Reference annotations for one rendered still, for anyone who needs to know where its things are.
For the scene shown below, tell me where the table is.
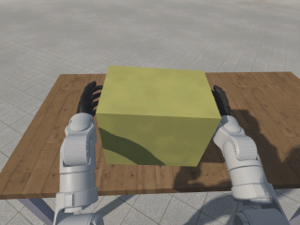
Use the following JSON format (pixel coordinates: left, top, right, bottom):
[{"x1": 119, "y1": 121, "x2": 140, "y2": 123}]
[{"x1": 0, "y1": 71, "x2": 300, "y2": 225}]

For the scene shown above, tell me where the right robot hand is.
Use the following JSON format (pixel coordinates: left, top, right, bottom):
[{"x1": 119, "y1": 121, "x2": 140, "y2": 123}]
[{"x1": 211, "y1": 85, "x2": 231, "y2": 116}]

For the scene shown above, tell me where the carton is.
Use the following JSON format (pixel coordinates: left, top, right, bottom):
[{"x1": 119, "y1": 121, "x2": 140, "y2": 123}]
[{"x1": 96, "y1": 66, "x2": 222, "y2": 167}]

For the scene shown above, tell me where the left robot hand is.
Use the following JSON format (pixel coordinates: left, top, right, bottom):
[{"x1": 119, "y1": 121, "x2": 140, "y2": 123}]
[{"x1": 76, "y1": 81, "x2": 103, "y2": 117}]

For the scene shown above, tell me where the left robot upper arm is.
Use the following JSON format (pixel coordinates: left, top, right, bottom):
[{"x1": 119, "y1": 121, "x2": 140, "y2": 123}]
[{"x1": 56, "y1": 213, "x2": 104, "y2": 225}]

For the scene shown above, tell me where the right robot upper arm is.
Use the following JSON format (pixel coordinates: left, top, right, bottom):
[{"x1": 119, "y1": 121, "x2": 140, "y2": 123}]
[{"x1": 234, "y1": 208, "x2": 289, "y2": 225}]

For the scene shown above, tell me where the robot right forearm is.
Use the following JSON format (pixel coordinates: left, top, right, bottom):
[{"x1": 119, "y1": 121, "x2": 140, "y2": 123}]
[{"x1": 213, "y1": 115, "x2": 291, "y2": 225}]

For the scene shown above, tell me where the robot left forearm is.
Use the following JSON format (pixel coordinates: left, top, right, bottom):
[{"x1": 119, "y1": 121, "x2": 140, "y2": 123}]
[{"x1": 53, "y1": 112, "x2": 98, "y2": 225}]

